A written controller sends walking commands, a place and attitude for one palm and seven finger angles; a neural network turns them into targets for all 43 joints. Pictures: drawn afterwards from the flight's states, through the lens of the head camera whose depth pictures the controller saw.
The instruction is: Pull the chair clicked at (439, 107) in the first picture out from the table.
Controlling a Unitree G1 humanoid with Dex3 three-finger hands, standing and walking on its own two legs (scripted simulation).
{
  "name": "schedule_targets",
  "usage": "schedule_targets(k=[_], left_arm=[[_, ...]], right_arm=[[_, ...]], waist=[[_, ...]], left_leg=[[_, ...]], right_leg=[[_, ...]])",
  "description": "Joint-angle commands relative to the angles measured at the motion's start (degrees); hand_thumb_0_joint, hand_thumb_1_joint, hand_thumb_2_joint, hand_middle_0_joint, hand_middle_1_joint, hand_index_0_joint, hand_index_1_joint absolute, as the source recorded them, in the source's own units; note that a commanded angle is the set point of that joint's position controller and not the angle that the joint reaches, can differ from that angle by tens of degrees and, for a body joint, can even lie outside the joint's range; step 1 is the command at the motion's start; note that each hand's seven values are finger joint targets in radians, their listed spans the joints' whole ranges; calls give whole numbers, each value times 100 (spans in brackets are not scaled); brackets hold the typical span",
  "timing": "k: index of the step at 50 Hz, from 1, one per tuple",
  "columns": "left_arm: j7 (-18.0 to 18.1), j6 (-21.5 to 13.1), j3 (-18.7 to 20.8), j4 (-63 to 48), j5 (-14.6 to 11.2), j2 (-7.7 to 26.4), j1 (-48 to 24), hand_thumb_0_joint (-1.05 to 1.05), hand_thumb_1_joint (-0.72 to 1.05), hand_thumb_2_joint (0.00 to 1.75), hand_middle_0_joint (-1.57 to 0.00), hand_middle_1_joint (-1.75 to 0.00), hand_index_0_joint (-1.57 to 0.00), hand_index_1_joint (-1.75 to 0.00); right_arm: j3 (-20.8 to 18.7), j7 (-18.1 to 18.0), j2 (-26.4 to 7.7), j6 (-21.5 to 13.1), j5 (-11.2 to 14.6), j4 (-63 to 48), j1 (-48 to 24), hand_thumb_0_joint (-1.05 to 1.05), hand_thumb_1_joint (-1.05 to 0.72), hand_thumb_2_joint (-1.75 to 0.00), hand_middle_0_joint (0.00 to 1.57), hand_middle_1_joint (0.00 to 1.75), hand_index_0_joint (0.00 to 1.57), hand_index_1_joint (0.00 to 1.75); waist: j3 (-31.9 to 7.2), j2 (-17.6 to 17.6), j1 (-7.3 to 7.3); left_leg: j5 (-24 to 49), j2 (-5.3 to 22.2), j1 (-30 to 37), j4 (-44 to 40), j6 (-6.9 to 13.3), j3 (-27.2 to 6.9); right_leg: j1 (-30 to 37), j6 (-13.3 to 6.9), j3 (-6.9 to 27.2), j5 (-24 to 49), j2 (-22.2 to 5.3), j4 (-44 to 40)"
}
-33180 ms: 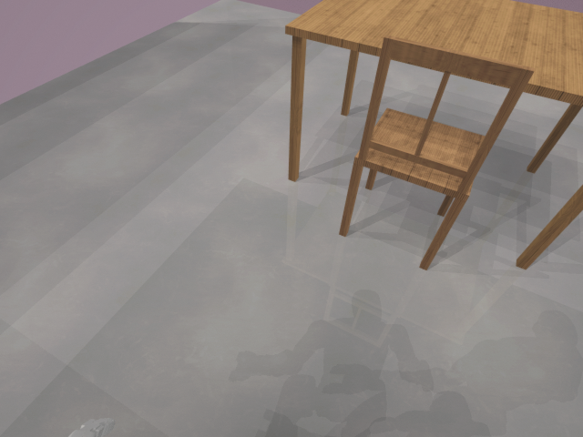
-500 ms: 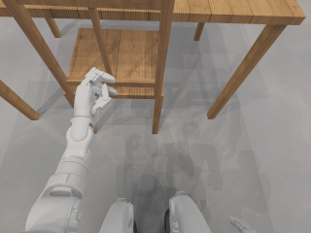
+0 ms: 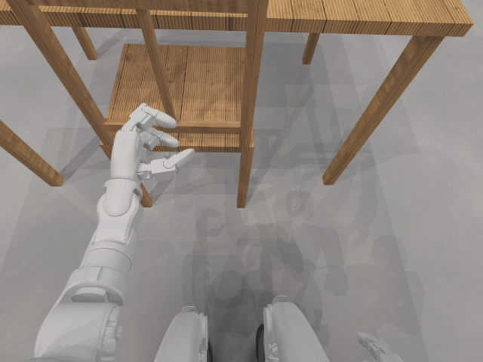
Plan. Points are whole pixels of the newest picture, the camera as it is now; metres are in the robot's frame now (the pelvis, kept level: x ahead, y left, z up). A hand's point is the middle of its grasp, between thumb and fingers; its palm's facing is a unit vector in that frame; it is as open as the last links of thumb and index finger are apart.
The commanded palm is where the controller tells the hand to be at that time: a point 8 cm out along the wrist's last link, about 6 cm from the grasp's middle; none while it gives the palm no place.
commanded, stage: open the thumb and straighten the fingers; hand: left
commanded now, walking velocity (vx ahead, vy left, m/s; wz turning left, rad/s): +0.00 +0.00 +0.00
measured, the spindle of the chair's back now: (160, 77) +0.63 +0.13 +0.02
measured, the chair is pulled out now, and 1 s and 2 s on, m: -0.12 -0.12 -0.12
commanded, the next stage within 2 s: draw the fingers out of the gap in 0.48 s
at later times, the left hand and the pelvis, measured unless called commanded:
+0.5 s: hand (167, 150) +0.45 +0.11 +0.03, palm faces -0.09 -0.99 -0.06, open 17.1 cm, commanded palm +0.43 +0.16 +0.02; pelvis +0.00 +0.01 +0.00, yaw +0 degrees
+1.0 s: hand (168, 181) +0.40 +0.10 +0.02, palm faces -0.09 -0.99 -0.07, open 17.5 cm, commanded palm +0.38 +0.15 +0.03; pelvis +0.01 +0.00 +0.01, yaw +0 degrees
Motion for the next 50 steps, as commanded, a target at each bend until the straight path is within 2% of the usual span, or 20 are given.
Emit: schedule_targets(k=[1,3,10,11,13,15,17,21,25,27,29,31,33,36,38,42,43,45,48,50], left_arm=[[-20,-480,268,-1303,-55,889,-2100,0,-55,20,-40,-116,-40,-116],[-65,-439,122,-1192,-73,681,-1948,0,-55,20,-35,-101,-35,-101],[-25,-378,246,-1283,-88,786,-1958,0,-55,20,-18,-51,-18,-51],[-25,-393,296,-1282,-75,872,-1872,0,-55,20,-15,-43,-15,-43],[-5,-431,271,-1243,-49,871,-2206,0,-55,20,-10,-29,-10,-29],[16,-483,278,-1290,-13,887,-2259,0,-55,20,-5,-14,-5,-14],[5,-483,91,-1261,8,660,-2206,0,-55,20,0,0,0,0],[15,-376,152,-1156,-27,695,-1847,0,-55,20,0,0,0,0],[54,-295,83,-1034,-5,581,-1895,0,-55,20,0,0,0,0],[92,-362,55,-1156,47,587,-2171,0,-55,20,0,0,0,0],[151,-419,271,-1181,63,858,-2389,0,-55,20,0,0,0,0],[133,-466,222,-1325,70,784,-2071,0,-55,20,0,0,0,0],[94,-413,17,-1325,22,492,-1638,0,-55,20,0,0,0,0],[49,-308,-225,-1584,-19,255,-1166,0,-55,20,0,0,0,0],[71,-228,-53,-1638,-49,434,-868,0,-55,20,0,0,0,0],[163,-334,-55,-2228,-25,501,-656,0,-55,20,0,0,0,0],[161,-359,-249,-2346,-40,306,-646,0,-55,20,0,0,0,0],[170,-395,-246,-2428,-30,353,-426,0,-55,20,0,0,0,0],[112,-411,-470,-2659,-26,199,-233,0,-55,20,0,0,0,0],[79,-340,-654,-2680,-49,3,31,0,-55,20,0,0,0,0]], right_arm=[[-328,-90,-859,-228,30,-478,632,0,-90,-90,20,30,20,30],[-325,-60,-840,-218,37,-474,635,0,-90,-90,20,30,20,30],[-358,-54,-856,-197,35,-461,679,0,-90,-90,20,30,20,30],[-342,-60,-873,-209,33,-490,684,0,-90,-90,20,30,20,30],[-335,-68,-866,-207,25,-414,681,0,-90,-90,20,30,20,30],[-338,-69,-864,-226,13,-405,688,0,-90,-90,20,30,20,30],[-359,-64,-864,-236,6,-402,718,0,-90,-90,20,30,20,30],[-367,-29,-897,-193,12,-447,742,0,-90,-90,20,30,20,30],[-354,-16,-859,-125,22,-447,712,0,-90,-90,20,30,20,30],[-345,-18,-853,-136,7,-447,689,0,-90,-90,20,30,20,30],[-343,-44,-877,-138,-2,-425,713,0,-90,-90,20,30,20,30],[-351,-34,-866,-163,-9,-513,708,0,-90,-90,20,30,20,30],[-355,5,-836,-130,4,-551,683,0,-90,-90,20,30,20,30],[-379,47,-821,-95,42,-653,653,0,-90,-90,20,30,20,30],[-387,33,-835,-49,73,-666,613,0,-90,-90,20,30,20,30],[-369,-19,-789,-95,80,-749,473,0,-90,-90,20,30,20,30],[-363,-16,-751,-115,76,-746,434,0,-90,-90,20,30,20,30],[-373,-38,-761,-145,81,-745,385,0,-90,-90,20,30,20,30],[-380,-46,-766,-194,87,-754,314,0,-90,-90,20,30,20,30],[-380,-48,-748,-194,106,-802,243,0,-90,-90,20,30,20,30]], waist=[[-2865,132,-112],[-2781,164,-114],[-2729,-41,-123],[-2726,66,-63],[-2647,90,-181],[-2728,289,-136],[-2856,342,-177],[-2879,237,-87],[-2621,-51,-162],[-2649,212,-171],[-2688,110,-192],[-2907,347,-59],[-2921,134,-59],[-2902,151,-16],[-2720,-182,28],[-2663,-19,137],[-2646,29,89],[-2572,-99,105],[-2545,188,131],[-2444,15,117]], left_leg=[[1810,-110,1340,-883,-65,-213],[1876,-90,1453,-925,-93,-231],[1792,-88,1312,-904,-64,-195],[1825,-96,1326,-929,-76,-225],[1821,-75,1380,-901,-84,-246],[1877,-69,1533,-906,-111,-268],[2160,-38,1834,-912,-140,-338],[2305,-37,1817,-957,-155,-357],[1988,-49,1527,-949,-105,-284],[1971,-50,1664,-954,-126,-321],[1938,-50,1585,-917,-117,-318],[2180,-61,1779,-957,-150,-337],[2372,-25,1869,-967,-156,-332],[2521,-12,2006,-1017,-151,-333],[2252,-24,1725,-1042,-115,-279],[2085,-66,1673,-1090,-111,-245],[2080,-79,1690,-1056,-94,-219],[2018,-68,1641,-1046,-96,-222],[2112,-52,1915,-1060,-135,-300],[2105,-55,1900,-1059,-118,-289]], right_leg=[[2012,-32,381,1529,146,-850],[1915,-37,327,1528,145,-858],[1998,-13,362,1507,150,-920],[1964,-43,330,1500,165,-862],[1795,-21,320,1467,148,-861],[1699,-45,300,1412,153,-821],[1548,-49,234,1517,161,-773],[1671,-65,200,1610,177,-771],[1736,-25,249,1508,173,-871],[1547,-40,227,1400,164,-822],[1608,-31,257,1418,166,-817],[1678,-67,238,1552,165,-746],[1748,-51,203,1711,168,-770],[1794,-61,168,1795,170,-808],[1990,-36,212,1751,168,-877],[2104,-47,258,1689,133,-867],[2113,-37,280,1726,127,-895],[2124,-34,287,1702,117,-896],[1880,-62,221,1595,101,-844],[1898,-55,212,1605,102,-880]])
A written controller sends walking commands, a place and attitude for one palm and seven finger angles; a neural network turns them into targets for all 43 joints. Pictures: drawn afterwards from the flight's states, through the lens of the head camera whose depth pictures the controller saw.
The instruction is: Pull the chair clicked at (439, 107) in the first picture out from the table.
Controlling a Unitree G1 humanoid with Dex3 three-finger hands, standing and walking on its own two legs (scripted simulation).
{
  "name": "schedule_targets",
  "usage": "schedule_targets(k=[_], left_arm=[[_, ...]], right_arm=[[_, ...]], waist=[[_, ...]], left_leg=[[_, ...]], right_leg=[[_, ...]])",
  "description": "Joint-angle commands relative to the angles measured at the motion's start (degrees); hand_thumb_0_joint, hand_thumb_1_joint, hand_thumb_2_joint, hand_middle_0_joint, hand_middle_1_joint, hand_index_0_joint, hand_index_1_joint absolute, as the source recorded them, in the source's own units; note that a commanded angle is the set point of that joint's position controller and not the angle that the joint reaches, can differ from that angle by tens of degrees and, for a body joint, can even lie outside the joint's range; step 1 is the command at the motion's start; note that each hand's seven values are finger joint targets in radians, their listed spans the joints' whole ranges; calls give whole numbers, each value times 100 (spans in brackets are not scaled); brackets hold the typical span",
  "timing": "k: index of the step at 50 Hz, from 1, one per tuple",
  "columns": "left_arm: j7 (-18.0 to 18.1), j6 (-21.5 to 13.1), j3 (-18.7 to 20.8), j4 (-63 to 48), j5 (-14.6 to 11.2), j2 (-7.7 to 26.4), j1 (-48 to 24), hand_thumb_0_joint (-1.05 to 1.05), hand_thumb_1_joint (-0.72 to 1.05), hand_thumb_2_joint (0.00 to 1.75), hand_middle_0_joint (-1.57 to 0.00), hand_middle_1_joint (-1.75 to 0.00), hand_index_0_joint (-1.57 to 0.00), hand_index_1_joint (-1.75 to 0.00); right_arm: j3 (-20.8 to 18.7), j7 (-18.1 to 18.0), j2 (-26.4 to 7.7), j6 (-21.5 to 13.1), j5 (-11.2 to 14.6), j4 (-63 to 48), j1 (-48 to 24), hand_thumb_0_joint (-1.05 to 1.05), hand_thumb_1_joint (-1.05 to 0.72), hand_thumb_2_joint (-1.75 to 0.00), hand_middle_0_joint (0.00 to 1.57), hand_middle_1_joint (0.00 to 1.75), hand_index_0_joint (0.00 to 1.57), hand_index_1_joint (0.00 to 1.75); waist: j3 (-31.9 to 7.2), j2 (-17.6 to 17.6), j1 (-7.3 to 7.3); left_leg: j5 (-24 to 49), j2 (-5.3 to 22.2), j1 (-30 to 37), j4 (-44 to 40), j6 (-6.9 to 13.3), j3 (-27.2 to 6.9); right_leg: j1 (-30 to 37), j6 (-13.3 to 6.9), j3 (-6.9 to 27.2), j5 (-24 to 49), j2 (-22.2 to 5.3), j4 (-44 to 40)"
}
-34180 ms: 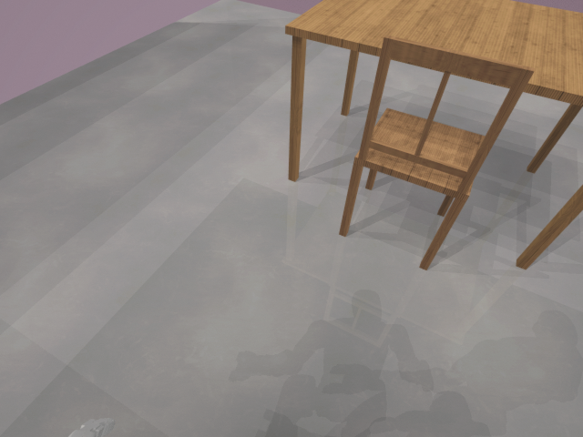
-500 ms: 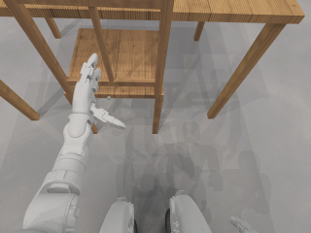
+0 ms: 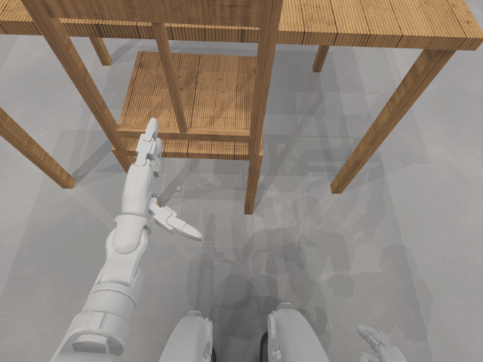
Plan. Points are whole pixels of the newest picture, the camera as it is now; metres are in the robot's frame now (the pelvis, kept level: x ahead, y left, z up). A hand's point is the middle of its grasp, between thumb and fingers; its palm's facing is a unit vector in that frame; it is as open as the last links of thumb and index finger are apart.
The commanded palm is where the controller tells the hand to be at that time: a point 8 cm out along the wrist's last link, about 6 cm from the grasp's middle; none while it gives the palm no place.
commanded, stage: draw the fingers out of the gap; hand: left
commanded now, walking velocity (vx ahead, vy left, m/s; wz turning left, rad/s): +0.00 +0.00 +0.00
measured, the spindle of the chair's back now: (173, 86) +0.62 +0.13 +0.01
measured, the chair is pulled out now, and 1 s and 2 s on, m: -0.12 -0.12 -0.12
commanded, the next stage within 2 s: aim the fingers beside a spindle in 0.34 s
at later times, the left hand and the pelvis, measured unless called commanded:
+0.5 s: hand (171, 241) +0.30 +0.10 +0.01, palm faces -0.10 -0.99 -0.05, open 17.5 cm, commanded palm +0.29 +0.16 +0.02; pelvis +0.00 -0.01 +0.00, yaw +2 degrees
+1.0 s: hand (173, 224) +0.33 +0.10 +0.02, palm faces -0.10 -0.99 -0.03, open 17.1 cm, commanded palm +0.31 +0.16 +0.02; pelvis -0.01 -0.01 -0.01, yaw +1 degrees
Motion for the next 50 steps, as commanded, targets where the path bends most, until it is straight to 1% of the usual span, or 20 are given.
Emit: schedule_targets(k=[1,5,8,10,13,15,16,18,21,23,24,26,28,29,31,34,39,46,48,50], left_arm=[[-36,-329,-154,-1404,-59,282,-1282,0,-55,20,0,0,0,0],[-40,-245,-230,-1765,-76,232,-875,0,-55,20,0,0,0,0],[-19,-226,-80,-2091,-109,390,-394,0,-55,20,0,0,0,0],[-41,-194,-194,-2204,-125,264,-98,0,-55,20,0,0,0,0],[-81,-191,-60,-2350,-125,398,380,0,-55,20,0,0,0,0],[-147,-177,-248,-2566,-130,279,405,0,-55,20,0,0,0,0],[-163,-194,-227,-2739,-123,347,430,0,-55,20,0,0,0,0],[-219,-192,-208,-2874,-183,327,933,0,-55,20,0,0,0,0],[-313,-166,-456,-3168,-217,182,986,0,-55,20,0,0,0,0],[-354,-135,-318,-3209,-235,331,1335,0,-55,20,0,0,0,0],[-364,-155,-357,-3329,-494,77,1011,0,-55,20,0,0,0,0],[-335,-198,-405,-3386,-403,193,597,0,-54,21,-1,-1,-1,-1],[-298,-219,-382,-3410,-330,247,667,0,-54,22,-1,-2,-1,-2],[-316,-176,-543,-3354,-299,109,686,0,-54,22,-1,-2,-1,-2],[-302,-81,-362,-3220,-277,300,707,0,-53,23,-2,-3,-2,-3],[-316,99,-412,-3110,-287,199,624,0,-53,24,-3,-4,-3,-4],[-254,221,-157,-3100,-350,347,548,0,-52,26,-4,-5,-4,-5],[-239,103,-302,-2902,-331,236,229,0,-50,29,-6,-7,-6,-7],[-238,79,-332,-2922,-325,192,424,0,-50,30,-6,-8,-6,-8],[-215,72,-372,-2935,-323,161,314,0,-50,30,-6,-8,-6,-8]], right_arm=[[-311,-82,-793,-233,67,-641,277,0,-90,-90,20,30,20,30],[-314,-105,-760,-238,85,-740,161,0,-90,-90,20,30,20,30],[-316,-120,-730,-265,89,-817,74,0,-90,-90,20,30,20,30],[-297,-116,-691,-278,98,-886,-8,0,-90,-90,20,30,20,30],[-284,-121,-684,-303,114,-957,-95,0,-90,-90,20,30,20,30],[-277,-131,-667,-339,122,-998,-168,0,-90,-90,20,30,20,30],[-274,-147,-677,-367,121,-1028,-182,0,-90,-90,20,30,20,30],[-285,-150,-659,-409,125,-1075,-209,0,-90,-90,20,30,20,30],[-276,-174,-654,-494,137,-1101,-283,0,-90,-90,20,30,20,30],[-268,-186,-666,-525,141,-1123,-316,0,-90,-90,20,30,20,30],[-249,-220,-646,-578,151,-1094,-381,0,-90,-90,20,30,20,30],[-236,-281,-683,-672,137,-1017,-394,0,-90,-90,20,30,20,30],[-248,-288,-683,-735,104,-992,-357,0,-90,-90,20,30,20,30],[-244,-276,-674,-754,105,-995,-368,0,-90,-90,20,30,20,30],[-241,-283,-719,-747,110,-1006,-326,0,-90,-90,20,30,20,30],[-231,-275,-702,-718,125,-1035,-348,0,-90,-90,20,30,20,30],[-212,-271,-689,-685,137,-1087,-336,0,-90,-90,20,30,20,30],[-208,-261,-715,-726,127,-978,-250,0,-90,-90,20,30,20,30],[-229,-244,-713,-731,120,-975,-222,0,-90,-90,20,30,20,30],[-242,-247,-718,-727,119,-949,-198,0,-90,-90,20,30,20,30]], waist=[[-2411,46,-84],[-2483,-100,6],[-2577,-155,135],[-2414,-278,129],[-2261,-368,220],[-2193,-329,155],[-2195,-139,184],[-2307,-279,257],[-2108,-188,157],[-2071,-193,240],[-2023,-307,135],[-1883,-55,70],[-2064,21,159],[-2075,-18,108],[-2143,-77,158],[-2178,-128,177],[-2284,-199,256],[-2043,-151,100],[-2197,-61,182],[-2218,-156,132]], left_leg=[[2110,-34,1546,-896,-109,-336],[2165,-49,1549,-900,-102,-307],[2274,-82,1500,-871,-94,-261],[2110,-106,1303,-862,-70,-208],[1961,-126,1143,-861,-63,-202],[1770,-137,1054,-814,-47,-174],[1831,-143,1099,-810,-48,-195],[1908,-149,1155,-793,-48,-196],[1790,-147,1117,-738,-31,-219],[1707,-154,1080,-755,-47,-230],[1584,-167,974,-685,-36,-240],[1438,-150,963,-617,-34,-292],[1525,-151,1083,-610,-54,-310],[1536,-151,1115,-602,-44,-303],[1538,-151,1047,-621,-47,-331],[1477,-165,993,-637,-47,-288],[1439,-178,885,-700,-52,-242],[1416,-133,948,-749,-51,-305],[1612,-125,1141,-796,-74,-312],[1627,-115,1158,-795,-77,-306]], right_leg=[[1533,-78,162,1620,118,-753],[1720,-71,169,1733,84,-748],[1956,-71,217,1931,69,-733],[2069,-58,256,1931,54,-783],[2138,-72,275,1852,58,-783],[2103,-58,314,1715,39,-822],[2057,-86,296,1713,48,-773],[2177,-79,303,1798,40,-781],[1988,-78,291,1639,39,-797],[1996,-87,283,1524,36,-799],[1951,-60,301,1434,29,-839],[1587,-84,267,1132,33,-762],[1579,-103,257,1141,16,-692],[1539,-94,242,1164,15,-709],[1578,-106,219,1119,33,-672],[1686,-90,259,1110,17,-731],[1952,-77,314,1110,20,-793],[1643,-89,229,1025,46,-797],[1681,-102,202,1181,41,-756],[1680,-83,198,1215,30,-772]])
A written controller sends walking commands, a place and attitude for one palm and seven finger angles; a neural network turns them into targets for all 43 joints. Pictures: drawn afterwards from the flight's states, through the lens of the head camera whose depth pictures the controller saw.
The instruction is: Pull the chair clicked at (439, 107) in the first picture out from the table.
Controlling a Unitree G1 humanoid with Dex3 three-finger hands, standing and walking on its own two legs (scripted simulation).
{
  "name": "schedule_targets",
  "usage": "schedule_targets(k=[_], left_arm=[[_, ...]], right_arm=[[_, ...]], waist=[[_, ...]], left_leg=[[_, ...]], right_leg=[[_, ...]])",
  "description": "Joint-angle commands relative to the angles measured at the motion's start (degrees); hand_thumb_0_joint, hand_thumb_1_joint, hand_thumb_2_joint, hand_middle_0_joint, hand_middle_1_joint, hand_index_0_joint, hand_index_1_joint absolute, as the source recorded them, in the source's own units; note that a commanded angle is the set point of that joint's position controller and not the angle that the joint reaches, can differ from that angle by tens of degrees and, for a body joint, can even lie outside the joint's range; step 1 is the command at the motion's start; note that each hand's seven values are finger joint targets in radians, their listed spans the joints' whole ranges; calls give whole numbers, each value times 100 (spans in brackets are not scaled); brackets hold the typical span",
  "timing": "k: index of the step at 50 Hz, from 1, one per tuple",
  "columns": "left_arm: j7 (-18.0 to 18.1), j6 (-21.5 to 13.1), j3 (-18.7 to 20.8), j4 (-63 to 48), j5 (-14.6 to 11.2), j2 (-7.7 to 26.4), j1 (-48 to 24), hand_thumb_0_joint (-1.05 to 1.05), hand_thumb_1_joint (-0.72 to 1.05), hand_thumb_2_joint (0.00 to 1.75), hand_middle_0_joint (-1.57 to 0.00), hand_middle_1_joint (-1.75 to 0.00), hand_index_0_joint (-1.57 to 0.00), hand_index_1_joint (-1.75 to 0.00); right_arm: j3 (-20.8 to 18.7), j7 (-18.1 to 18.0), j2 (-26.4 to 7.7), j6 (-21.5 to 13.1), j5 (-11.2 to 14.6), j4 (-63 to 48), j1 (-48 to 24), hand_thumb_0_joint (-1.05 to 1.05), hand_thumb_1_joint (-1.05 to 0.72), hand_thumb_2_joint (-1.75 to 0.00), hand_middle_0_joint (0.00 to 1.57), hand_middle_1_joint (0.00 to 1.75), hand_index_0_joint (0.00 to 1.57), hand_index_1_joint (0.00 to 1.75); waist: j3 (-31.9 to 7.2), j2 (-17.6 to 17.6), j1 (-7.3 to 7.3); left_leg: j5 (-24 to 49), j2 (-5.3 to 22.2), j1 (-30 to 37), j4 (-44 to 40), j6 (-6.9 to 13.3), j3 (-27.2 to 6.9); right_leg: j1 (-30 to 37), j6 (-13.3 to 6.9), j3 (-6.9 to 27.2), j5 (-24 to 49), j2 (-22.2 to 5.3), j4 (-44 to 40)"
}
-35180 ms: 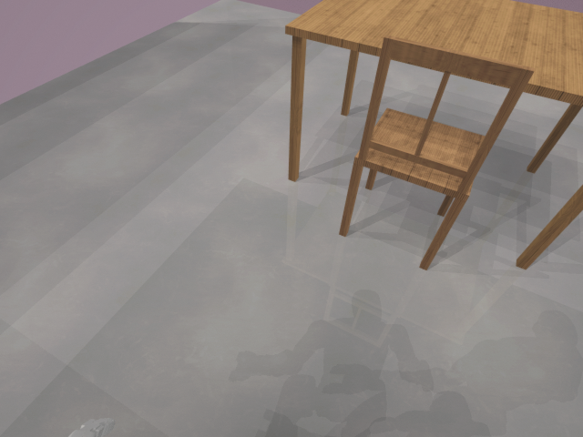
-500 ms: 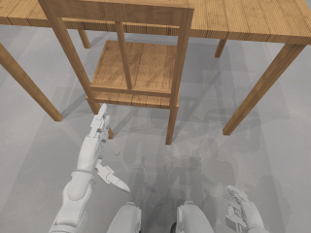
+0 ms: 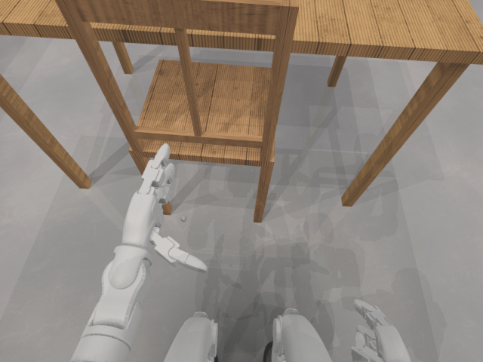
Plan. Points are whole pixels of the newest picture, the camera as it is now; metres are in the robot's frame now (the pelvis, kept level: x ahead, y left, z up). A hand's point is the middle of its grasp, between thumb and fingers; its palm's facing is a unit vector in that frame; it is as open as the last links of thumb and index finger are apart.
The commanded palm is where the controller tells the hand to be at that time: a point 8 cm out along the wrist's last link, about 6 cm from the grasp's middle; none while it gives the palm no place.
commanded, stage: aim the fingers beside a spindle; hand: left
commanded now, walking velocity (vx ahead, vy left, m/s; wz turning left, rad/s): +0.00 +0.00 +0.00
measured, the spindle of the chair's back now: (190, 90) +0.62 +0.12 +0.02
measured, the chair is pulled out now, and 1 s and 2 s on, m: -0.12 -0.12 -0.12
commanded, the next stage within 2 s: push the fingers through the gap in 1.46 s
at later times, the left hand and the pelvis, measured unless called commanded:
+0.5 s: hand (190, 207) +0.35 +0.09 +0.02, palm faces -0.13 -0.99 -0.03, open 16.9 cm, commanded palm +0.34 +0.15 +0.03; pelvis +0.01 +0.01 +0.00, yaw +0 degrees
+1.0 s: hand (196, 197) +0.37 +0.09 +0.02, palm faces -0.12 -0.99 -0.04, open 16.9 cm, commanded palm +0.35 +0.15 +0.03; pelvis +0.00 +0.00 +0.00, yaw +0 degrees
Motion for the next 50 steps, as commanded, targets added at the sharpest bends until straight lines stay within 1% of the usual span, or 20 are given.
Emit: schedule_targets(k=[1,8,10,11,12,15,20,21,24,26,32,34,35,36,37,40,44,45,48,50], left_arm=[[58,-441,87,-1230,11,280,-1160,0,-50,30,-6,-8,-6,-8],[230,-489,176,-1064,91,317,-1322,0,-50,30,-6,-8,-6,-8],[234,-519,40,-1109,102,194,-1496,0,-50,30,-6,-8,-6,-8],[259,-515,121,-1068,123,279,-1457,0,-50,30,-6,-8,-6,-8],[251,-518,-61,-1085,138,113,-1511,0,-50,30,-6,-8,-6,-8],[262,-480,-33,-989,119,126,-1596,0,-50,30,-6,-8,-6,-8],[279,-449,144,-947,113,228,-1420,0,-50,30,-6,-8,-6,-8],[292,-435,172,-925,134,279,-1437,0,-50,30,-6,-8,-6,-8],[275,-442,37,-826,123,99,-1489,0,-50,30,-6,-8,-6,-8],[279,-480,118,-760,150,223,-1717,0,-50,30,-6,-8,-6,-8],[280,-541,57,-802,140,179,-2073,0,-50,30,-6,-8,-6,-8],[272,-516,140,-707,106,249,-2062,0,-50,30,-6,-8,-6,-8],[279,-504,240,-622,118,310,-1933,0,-50,30,-6,-8,-6,-8],[289,-496,254,-580,130,338,-1982,0,-50,30,-6,-8,-6,-8],[280,-492,170,-563,131,215,-1956,0,-50,30,-6,-8,-6,-8],[288,-498,67,-571,127,122,-2050,0,-50,30,-6,-8,-6,-8],[323,-531,238,-434,128,261,-2187,0,-50,30,-6,-8,-6,-8],[328,-540,296,-365,149,309,-2070,0,-50,30,-6,-8,-6,-8],[334,-570,298,-289,148,298,-2216,0,-50,30,-6,-8,-6,-8],[331,-609,423,-368,114,401,-2131,0,-50,30,-6,-8,-6,-8]], right_arm=[[-333,-74,-748,-300,42,-740,26,0,-90,-90,20,30,20,30],[-336,-56,-742,-230,17,-692,18,0,-90,-90,20,30,20,30],[-337,-50,-733,-230,14,-673,28,0,-90,-90,20,30,20,30],[-340,-51,-756,-226,13,-684,42,0,-90,-90,20,30,20,30],[-336,-38,-741,-221,11,-681,47,0,-90,-90,20,30,20,30],[-354,-42,-746,-191,13,-650,78,0,-90,-90,20,30,20,30],[-349,-20,-713,-129,5,-696,81,0,-90,-90,20,30,20,30],[-346,-19,-727,-120,2,-706,94,0,-90,-90,20,30,20,30],[-338,-4,-699,-83,10,-683,92,0,-90,-90,20,30,20,30],[-330,-26,-726,-90,12,-660,90,0,-90,-90,20,30,20,30],[-344,-37,-718,-99,-4,-592,127,0,-90,-90,20,30,20,30],[-342,-41,-724,-98,3,-567,126,0,-90,-90,20,30,20,30],[-348,-43,-724,-90,4,-582,126,0,-90,-90,20,30,20,30],[-342,-45,-738,-93,0,-586,147,0,-90,-90,20,30,20,30],[-336,-27,-710,-86,-3,-575,148,0,-90,-90,20,30,20,30],[-365,-11,-713,-69,4,-570,166,0,-90,-90,20,30,20,30],[-357,-8,-716,-58,0,-538,186,0,-90,-90,20,30,20,30],[-355,-6,-719,-52,2,-553,199,0,-90,-90,20,30,20,30],[-352,7,-712,-50,2,-531,204,0,-90,-90,20,30,20,30],[-355,9,-712,-56,-3,-551,212,0,-90,-90,20,30,20,30]], waist=[[-2132,-39,-100],[-2119,-169,-103],[-2149,-1,-131],[-2153,64,-94],[-2223,114,-135],[-2258,-119,-177],[-2399,-70,-55],[-2371,25,-63],[-2242,-284,-149],[-2112,-171,-172],[-2370,10,-196],[-2362,-71,-212],[-2355,-94,-131],[-2377,-36,-145],[-2403,41,-144],[-2424,-120,-199],[-2355,-212,-209],[-2307,-212,-153],[-2263,-165,-197],[-2463,-193,-129]], left_leg=[[1746,-58,1188,-1021,-22,-197],[1700,-58,1124,-1026,-29,-180],[1744,-53,1242,-1028,-40,-202],[1842,-42,1320,-1051,-55,-243],[1965,-26,1479,-1055,-69,-264],[1969,-19,1405,-1031,-58,-244],[2153,-44,1376,-1036,-66,-177],[2250,-50,1400,-1039,-74,-203],[2099,-35,1281,-1017,-51,-186],[1943,-46,1165,-997,-37,-201],[2045,-39,1389,-981,-50,-212],[1998,-40,1306,-978,-44,-180],[1995,-54,1252,-999,-51,-153],[2077,-57,1266,-1002,-47,-179],[2163,-47,1356,-1011,-60,-179],[2124,-34,1335,-1001,-53,-155],[1930,-56,1122,-978,-21,-116],[1886,-59,1088,-1018,-35,-109],[1835,-58,1066,-998,-25,-90],[1866,-72,1040,-993,-20,-59]], right_leg=[[1510,-31,301,1327,94,-944],[1548,-14,321,1318,90,-944],[1451,-25,304,1317,84,-936],[1377,-47,262,1315,96,-886],[1310,-41,250,1381,93,-880],[1422,-17,262,1472,90,-910],[1671,-25,298,1729,81,-885],[1628,-42,273,1767,92,-857],[1656,-7,290,1739,99,-907],[1551,-23,298,1597,106,-897],[1505,-16,308,1617,90,-879],[1597,-7,328,1654,91,-925],[1689,-14,343,1674,89,-917],[1670,-25,325,1729,100,-888],[1629,-24,314,1779,96,-879],[1675,-3,332,1799,91,-918],[1764,12,399,1734,96,-960],[1803,-2,383,1686,93,-960],[1749,7,402,1655,98,-976],[1943,11,450,1747,92,-981]])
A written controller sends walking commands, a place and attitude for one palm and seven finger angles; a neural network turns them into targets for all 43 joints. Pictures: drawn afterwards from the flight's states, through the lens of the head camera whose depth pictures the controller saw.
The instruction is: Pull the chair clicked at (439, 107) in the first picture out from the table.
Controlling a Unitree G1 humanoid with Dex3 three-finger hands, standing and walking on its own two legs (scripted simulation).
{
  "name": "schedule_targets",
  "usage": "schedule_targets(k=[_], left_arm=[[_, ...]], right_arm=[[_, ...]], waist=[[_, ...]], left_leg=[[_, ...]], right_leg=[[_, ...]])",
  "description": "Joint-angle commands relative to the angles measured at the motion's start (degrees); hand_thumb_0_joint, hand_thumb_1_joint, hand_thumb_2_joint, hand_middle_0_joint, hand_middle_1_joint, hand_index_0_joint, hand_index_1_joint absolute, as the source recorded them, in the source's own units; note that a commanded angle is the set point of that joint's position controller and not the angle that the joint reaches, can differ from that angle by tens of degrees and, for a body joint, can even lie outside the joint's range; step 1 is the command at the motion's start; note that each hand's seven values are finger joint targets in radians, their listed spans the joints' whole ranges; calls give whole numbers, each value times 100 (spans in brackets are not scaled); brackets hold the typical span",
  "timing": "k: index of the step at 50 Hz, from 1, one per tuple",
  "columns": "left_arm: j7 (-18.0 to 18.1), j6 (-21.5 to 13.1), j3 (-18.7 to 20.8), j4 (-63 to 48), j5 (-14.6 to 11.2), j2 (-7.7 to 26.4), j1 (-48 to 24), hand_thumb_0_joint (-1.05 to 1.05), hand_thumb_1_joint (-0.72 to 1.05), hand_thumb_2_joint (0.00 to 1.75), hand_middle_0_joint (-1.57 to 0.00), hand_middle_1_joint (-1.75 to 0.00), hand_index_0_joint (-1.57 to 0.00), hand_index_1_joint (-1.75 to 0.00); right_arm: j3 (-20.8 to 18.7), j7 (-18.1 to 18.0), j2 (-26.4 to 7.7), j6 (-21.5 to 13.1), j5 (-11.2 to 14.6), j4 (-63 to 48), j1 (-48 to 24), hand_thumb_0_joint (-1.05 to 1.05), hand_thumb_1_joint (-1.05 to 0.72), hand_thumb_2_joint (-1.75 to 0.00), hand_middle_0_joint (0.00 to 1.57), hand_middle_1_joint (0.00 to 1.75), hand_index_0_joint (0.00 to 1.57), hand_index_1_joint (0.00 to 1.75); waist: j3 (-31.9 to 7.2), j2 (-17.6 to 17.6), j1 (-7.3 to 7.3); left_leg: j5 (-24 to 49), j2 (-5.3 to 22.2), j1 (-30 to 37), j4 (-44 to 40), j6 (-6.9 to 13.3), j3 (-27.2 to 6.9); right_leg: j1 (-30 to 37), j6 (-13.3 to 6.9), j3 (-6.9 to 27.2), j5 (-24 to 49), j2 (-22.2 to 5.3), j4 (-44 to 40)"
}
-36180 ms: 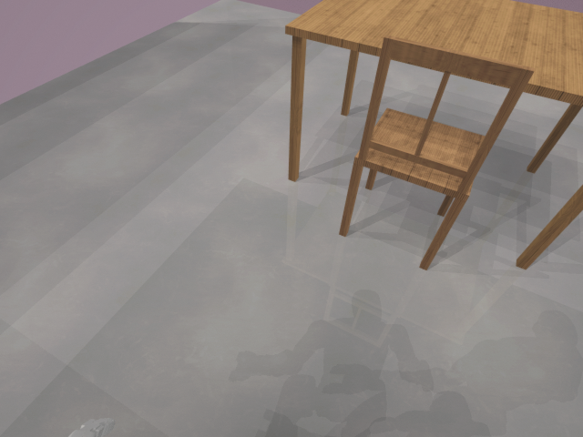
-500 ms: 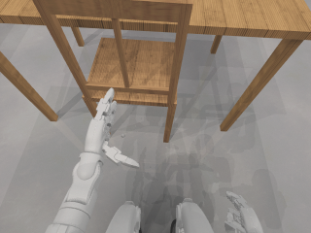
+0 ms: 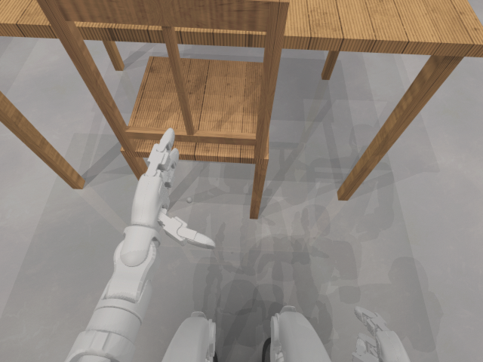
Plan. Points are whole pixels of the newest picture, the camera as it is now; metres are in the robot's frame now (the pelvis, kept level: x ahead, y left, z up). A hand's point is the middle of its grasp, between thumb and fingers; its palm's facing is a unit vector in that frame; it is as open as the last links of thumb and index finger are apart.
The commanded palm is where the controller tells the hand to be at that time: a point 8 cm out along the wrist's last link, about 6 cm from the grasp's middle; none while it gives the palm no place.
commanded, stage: aim the fingers beside a spindle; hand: left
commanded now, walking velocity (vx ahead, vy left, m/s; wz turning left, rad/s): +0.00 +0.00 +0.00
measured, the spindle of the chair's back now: (181, 89) +0.62 +0.13 +0.02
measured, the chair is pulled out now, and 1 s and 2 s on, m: -0.12 -0.12 -0.12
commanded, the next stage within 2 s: push the fingers through the gap in 0.46 s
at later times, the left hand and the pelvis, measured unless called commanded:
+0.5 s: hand (186, 205) +0.36 +0.09 +0.02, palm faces -0.12 -0.99 -0.03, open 16.9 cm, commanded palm +0.34 +0.15 +0.02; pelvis +0.00 +0.00 +0.00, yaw +0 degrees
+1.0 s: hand (188, 183) +0.40 +0.09 +0.02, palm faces -0.11 -0.99 -0.03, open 16.9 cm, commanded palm +0.39 +0.14 +0.02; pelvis -0.01 +0.00 +0.00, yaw +0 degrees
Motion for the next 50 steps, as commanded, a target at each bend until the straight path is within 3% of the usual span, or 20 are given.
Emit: schedule_targets(k=[1,5,7,12,14,17,20,23,26,28,31,35,42,45,49,50], left_arm=[[32,-456,357,-1205,-28,551,-1219,0,-50,30,-6,-8,-6,-8],[-31,-465,180,-1160,-78,365,-1311,0,-50,30,-6,-8,-6,-8],[-44,-488,312,-1166,-78,499,-1277,0,-50,30,-6,-8,-6,-8],[-98,-519,227,-1375,-133,410,-1160,0,-50,30,-6,-8,-6,-8],[-125,-478,255,-1191,-135,433,-1049,0,-50,30,-6,-8,-6,-8],[-130,-511,207,-1216,-91,418,-1221,0,-50,30,-6,-8,-6,-8],[-110,-526,52,-1342,-95,278,-1214,0,-50,30,-6,-8,-6,-8],[-78,-494,163,-1236,-90,379,-1179,0,-50,30,-6,-8,-6,-8],[-14,-513,175,-1250,-9,429,-1466,0,-50,30,-6,-8,-6,-8],[23,-509,177,-1122,-7,385,-1496,0,-50,30,-6,-8,-6,-8],[72,-522,208,-1155,15,448,-1772,0,-50,30,-6,-8,-6,-8],[58,-479,260,-885,-7,463,-2099,0,-50,30,-6,-8,-6,-8],[-19,-440,485,-649,-74,588,-2154,0,-50,30,-6,-8,-6,-8],[-35,-447,368,-515,-74,453,-2265,0,-50,30,-6,-8,-6,-8],[45,-526,471,-225,-16,554,-2735,0,-50,30,-6,-8,-6,-8],[71,-568,509,-225,1,596,-2894,0,-50,30,-6,-8,-6,-8]], right_arm=[[-298,-62,-744,-250,44,-705,223,0,-90,-90,20,30,20,30],[-295,-51,-729,-257,58,-666,220,0,-90,-90,20,30,20,30],[-295,-64,-739,-267,50,-663,229,0,-90,-90,20,30,20,30],[-306,-55,-716,-301,54,-669,212,0,-90,-90,20,30,20,30],[-305,-61,-736,-290,67,-644,208,0,-90,-90,20,30,20,30],[-292,-70,-742,-305,61,-642,189,0,-90,-90,20,30,20,30],[-312,-61,-735,-317,55,-667,176,0,-90,-90,20,30,20,30],[-305,-63,-755,-300,60,-670,169,0,-90,-90,20,30,20,30],[-295,-79,-760,-297,43,-674,156,0,-90,-90,20,30,20,30],[-289,-69,-751,-285,42,-657,141,0,-90,-90,20,30,20,30],[-290,-83,-768,-302,21,-652,167,0,-90,-90,20,30,20,30],[-276,-91,-757,-280,28,-571,212,0,-90,-90,20,30,20,30],[-287,-69,-767,-266,13,-517,368,0,-90,-90,20,30,20,30],[-297,-45,-764,-250,27,-474,412,0,-90,-90,20,30,20,30],[-301,-56,-792,-232,5,-378,479,0,-90,-90,20,30,20,30],[-300,-60,-800,-238,0,-359,491,0,-90,-90,20,30,20,30]], waist=[[-2430,-129,-15],[-2285,-272,-109],[-2364,-198,-64],[-2510,-89,-44],[-2291,-318,-89],[-2210,-46,-68],[-2320,-17,-76],[-2253,-225,-72],[-2231,-15,-84],[-2191,-157,-105],[-2375,21,-113],[-2373,-183,-196],[-2675,-69,-154],[-2477,-99,-221],[-2340,-184,-325],[-2367,-43,-310]], left_leg=[[1917,-78,1063,-907,-25,-146],[1727,-73,964,-900,-9,-129],[1782,-79,978,-884,-4,-109],[1961,-77,1149,-903,-14,-113],[1837,-64,1026,-904,-11,-113],[1740,-70,1048,-914,-23,-152],[1881,-59,1263,-921,-32,-179],[1808,-63,1151,-924,-27,-198],[1710,-72,1123,-904,-30,-219],[1598,-68,1085,-892,-27,-213],[1714,-76,1140,-849,-22,-222],[1651,-74,989,-833,-18,-204],[2033,-67,1094,-846,-32,-159],[1961,-35,1133,-894,-50,-184],[1745,-39,969,-857,-32,-187],[1714,-43,981,-867,-39,-198]], right_leg=[[1941,-19,337,1760,86,-885],[1932,10,370,1642,79,-979],[1968,4,394,1693,76,-961],[2018,3,378,1843,70,-947],[1974,14,370,1759,78,-983],[1760,-9,343,1555,73,-936],[1707,-19,315,1602,76,-932],[1741,-11,293,1556,83,-929],[1563,-24,290,1398,80,-867],[1542,-10,298,1303,80,-901],[1528,-20,307,1379,90,-842],[1653,6,344,1424,90,-883],[1867,-2,354,1835,109,-852],[1703,5,312,1712,119,-895],[1558,20,322,1502,131,-909],[1508,9,325,1439,129,-888]])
